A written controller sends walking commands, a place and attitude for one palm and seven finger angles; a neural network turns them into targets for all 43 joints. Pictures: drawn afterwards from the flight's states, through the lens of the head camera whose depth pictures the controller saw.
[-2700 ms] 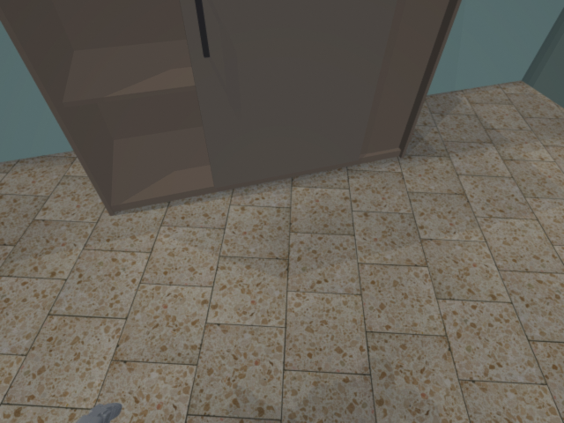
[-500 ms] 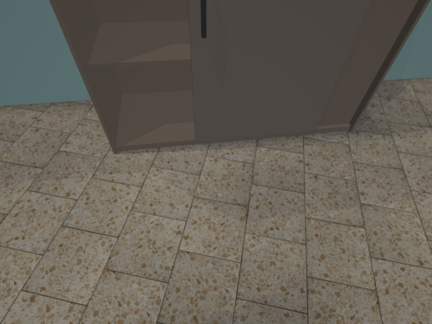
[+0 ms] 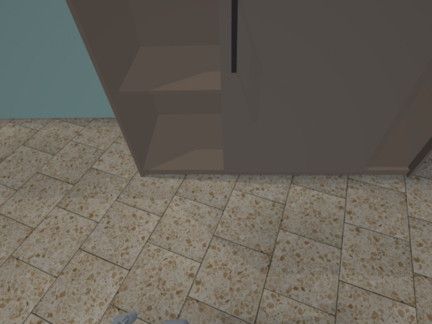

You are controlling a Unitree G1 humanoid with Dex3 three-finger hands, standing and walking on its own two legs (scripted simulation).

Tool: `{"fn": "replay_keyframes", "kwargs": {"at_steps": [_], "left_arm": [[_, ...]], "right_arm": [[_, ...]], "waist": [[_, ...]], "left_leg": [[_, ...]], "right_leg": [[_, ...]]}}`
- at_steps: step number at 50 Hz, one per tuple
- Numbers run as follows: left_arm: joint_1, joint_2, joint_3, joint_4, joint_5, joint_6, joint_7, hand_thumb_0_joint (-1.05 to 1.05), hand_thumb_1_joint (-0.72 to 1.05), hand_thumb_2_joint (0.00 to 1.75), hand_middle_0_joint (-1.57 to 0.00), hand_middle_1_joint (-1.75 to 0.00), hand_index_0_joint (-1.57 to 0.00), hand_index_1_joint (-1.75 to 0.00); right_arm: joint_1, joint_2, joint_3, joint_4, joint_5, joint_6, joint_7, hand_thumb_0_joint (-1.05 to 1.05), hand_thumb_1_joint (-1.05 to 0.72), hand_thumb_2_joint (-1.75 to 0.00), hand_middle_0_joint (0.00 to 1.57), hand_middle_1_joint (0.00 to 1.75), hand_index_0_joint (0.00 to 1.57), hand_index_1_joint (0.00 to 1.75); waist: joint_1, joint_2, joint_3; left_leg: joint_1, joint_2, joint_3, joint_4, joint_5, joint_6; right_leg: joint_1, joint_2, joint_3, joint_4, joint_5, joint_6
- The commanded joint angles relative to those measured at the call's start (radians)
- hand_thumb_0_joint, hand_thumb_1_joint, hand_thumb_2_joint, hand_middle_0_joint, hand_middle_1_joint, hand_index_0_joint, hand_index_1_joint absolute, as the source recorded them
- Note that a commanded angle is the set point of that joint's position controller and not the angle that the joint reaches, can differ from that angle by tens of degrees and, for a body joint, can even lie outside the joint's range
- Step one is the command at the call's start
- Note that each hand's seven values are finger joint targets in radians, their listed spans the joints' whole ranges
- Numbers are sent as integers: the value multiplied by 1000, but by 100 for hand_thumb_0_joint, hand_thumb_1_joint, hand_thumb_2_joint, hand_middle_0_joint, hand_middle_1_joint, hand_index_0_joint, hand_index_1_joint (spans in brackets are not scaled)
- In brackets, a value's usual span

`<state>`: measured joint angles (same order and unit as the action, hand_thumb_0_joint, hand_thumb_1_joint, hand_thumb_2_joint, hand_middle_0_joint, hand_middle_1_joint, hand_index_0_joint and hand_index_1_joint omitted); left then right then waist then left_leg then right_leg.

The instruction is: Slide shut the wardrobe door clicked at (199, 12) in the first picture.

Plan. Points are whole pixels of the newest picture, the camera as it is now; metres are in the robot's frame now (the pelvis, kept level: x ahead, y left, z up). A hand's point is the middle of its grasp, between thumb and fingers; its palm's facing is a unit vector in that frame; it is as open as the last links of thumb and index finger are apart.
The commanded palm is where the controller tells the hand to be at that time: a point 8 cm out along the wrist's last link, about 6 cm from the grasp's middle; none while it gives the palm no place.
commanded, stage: walk to a spot facing it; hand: right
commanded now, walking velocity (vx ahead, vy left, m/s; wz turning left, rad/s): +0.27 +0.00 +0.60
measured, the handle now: (234, 30) +0.97 -0.04 +0.10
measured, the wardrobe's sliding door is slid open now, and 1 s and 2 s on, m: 0.48 0.48 0.48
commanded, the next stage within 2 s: turn to face it in 0.26 s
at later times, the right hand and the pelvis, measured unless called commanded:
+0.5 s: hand (265, 243) +0.33 -0.10 -0.15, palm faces -0.27 +0.94 -0.22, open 7.4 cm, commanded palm none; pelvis +0.15 +0.04 -0.01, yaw +13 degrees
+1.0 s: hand (298, 272) +0.26 -0.17 -0.15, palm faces -0.03 +0.97 -0.25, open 7.3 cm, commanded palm none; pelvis +0.20 +0.03 +0.02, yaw +5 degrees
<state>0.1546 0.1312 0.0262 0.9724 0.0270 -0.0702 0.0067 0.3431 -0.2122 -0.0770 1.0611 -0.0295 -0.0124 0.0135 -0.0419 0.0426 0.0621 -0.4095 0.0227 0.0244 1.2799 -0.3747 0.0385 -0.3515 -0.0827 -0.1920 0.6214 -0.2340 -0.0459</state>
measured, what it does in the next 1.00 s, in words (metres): walks ahead: left foot, then right foot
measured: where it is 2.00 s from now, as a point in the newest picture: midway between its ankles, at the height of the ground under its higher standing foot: (211, 282)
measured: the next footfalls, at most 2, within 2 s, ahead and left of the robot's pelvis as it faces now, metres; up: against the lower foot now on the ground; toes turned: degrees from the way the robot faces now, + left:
left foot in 0.40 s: +0.24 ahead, +0.17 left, +0.00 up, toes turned +21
right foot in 0.70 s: +0.27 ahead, -0.07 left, +0.00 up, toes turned +3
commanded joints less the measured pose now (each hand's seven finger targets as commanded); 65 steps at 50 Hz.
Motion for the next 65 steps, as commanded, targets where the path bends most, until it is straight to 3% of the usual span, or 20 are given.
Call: {"fn": "replay_keyframes", "kwargs": {"at_steps": [1,7,14,16,18,19,20,21,22,26,33,36,41,47,50,53,54,57,62,65], "left_arm": [[100,138,40,-10,-4,-21,15,0,90,90,-20,-30,-20,-30],[168,170,54,-1,-7,-26,15,0,90,90,-20,-30,-20,-30],[237,208,62,23,1,7,11,0,90,90,-20,-30,-20,-30],[229,220,68,15,1,17,10,0,90,90,-20,-30,-20,-30],[234,224,63,2,-7,23,4,0,90,90,-20,-30,-20,-30],[263,160,47,-15,-21,26,-6,0,90,90,-20,-30,-20,-30],[236,122,35,-42,-24,33,6,0,90,90,-20,-30,-20,-30],[190,124,33,-41,-22,42,21,0,90,90,-20,-30,-20,-30],[191,110,26,-29,-20,48,20,0,90,90,-20,-30,-20,-30],[299,81,16,56,-7,88,14,0,90,90,-20,-30,-20,-30],[283,70,4,72,-9,73,7,0,90,90,-20,-30,-20,-30],[219,190,27,34,6,62,18,0,90,90,-20,-30,-20,-30],[171,169,30,36,0,52,34,0,90,90,-20,-30,-20,-30],[159,202,50,39,-5,72,25,0,90,90,-20,-30,-20,-30],[115,195,50,26,-17,77,17,0,90,90,-20,-30,-20,-30],[62,120,37,-19,-21,91,1,0,90,90,-20,-30,-20,-30],[24,136,45,-27,-15,109,1,0,90,90,-20,-30,-20,-30],[60,114,39,7,-11,108,-6,0,90,90,-20,-30,-20,-30],[15,97,29,-11,-4,78,-21,0,90,90,-20,-30,-20,-30],[139,98,24,37,-5,57,-13,0,90,90,-20,-30,-20,-30]], "right_arm": [[54,11,-7,-86,-7,16,18,0,-90,-90,20,30,20,30],[-104,0,-18,-167,-8,33,34,0,-90,-90,20,30,20,30],[-261,-6,-5,-220,0,26,29,0,-90,-90,20,30,20,30],[-236,-22,-6,-220,-1,17,26,0,-90,-90,20,30,20,30],[-83,-80,-16,-173,-6,-9,17,0,-90,-90,20,30,20,30],[35,-196,-39,-142,-9,-28,1,0,-90,-90,20,30,20,30],[105,-266,-44,-119,18,-32,-12,0,-90,-90,20,30,20,30],[76,-240,-38,-122,23,-22,-27,0,-90,-90,20,30,20,30],[0,-225,-31,-131,17,-20,-32,0,-90,-90,20,30,20,30],[-224,-104,11,-157,6,-15,-46,0,-90,-90,20,30,20,30],[-191,-69,17,-110,22,19,-42,0,-90,-90,20,30,20,30],[-155,-1,19,-128,23,36,-37,0,-90,-90,20,30,20,30],[-161,-1,18,-102,21,20,-30,0,-90,-90,20,30,20,30],[-120,-11,21,-82,26,22,-41,0,-90,-90,20,30,20,30],[-45,-40,18,-57,23,11,-48,0,-90,-90,20,30,20,30],[-33,-170,4,-66,9,2,-54,0,-90,-90,20,30,20,30],[-39,-164,3,-73,7,4,-55,0,-90,-90,20,30,20,30],[-70,-108,18,-73,2,2,-50,0,-90,-90,20,30,20,30],[28,-128,11,-30,-5,-12,-36,0,-90,-90,20,30,20,30],[-5,-109,13,-20,8,-9,-29,0,-90,-90,20,30,20,30]], "waist": [[2,-156,-19],[32,-102,23],[91,-163,10],[74,-181,-19],[-5,-120,-124],[-47,119,-259],[-48,204,-330],[-50,63,-302],[-16,136,-274],[107,73,-138],[80,11,-47],[52,-372,27],[53,-192,-86],[62,-182,-124],[27,-140,-123],[20,196,-71],[6,249,-32],[41,132,2],[2,123,22],[62,55,-5]], "left_leg": [[-143,92,-23,4,120,-22],[-270,133,-5,-228,231,-65],[-135,63,98,-549,161,-52],[-36,27,123,-615,139,-34],[274,-12,149,-777,254,-6],[590,238,-145,-784,608,74],[624,448,-385,-800,1091,195],[541,420,-296,-819,1095,215],[482,394,-288,-847,937,203],[117,267,-18,-949,546,113],[32,200,44,-896,33,34],[45,28,103,-599,-88,-71],[-38,40,11,-437,-106,-73],[83,10,33,-638,-33,-79],[259,26,26,-880,179,-75],[274,365,-240,-1007,342,90],[189,375,-252,-1038,315,128],[191,278,-122,-1023,288,105],[210,264,-120,-1057,-21,99],[71,193,-42,-968,-153,40]], "right_leg": [[6,-270,193,-450,-159,-53],[162,-293,85,-470,-24,-89],[294,-291,-72,-287,399,-63],[299,-292,-98,-177,502,-41],[199,-245,-132,136,565,20],[-84,-147,-140,418,102,78],[-225,-32,-17,662,-415,112],[-216,-50,124,686,-381,101],[-234,-61,143,710,-334,103],[-36,-70,144,474,-177,102],[170,-17,104,-100,19,80],[-14,-249,530,-418,6,-76],[248,-190,378,-298,489,-124],[268,-159,364,-258,546,-116],[154,-108,348,-201,384,-56],[-54,80,167,58,-224,62],[-63,62,192,198,-298,57],[-75,43,166,323,-217,63],[-18,38,99,84,-209,53],[250,50,68,-172,-93,48]]}}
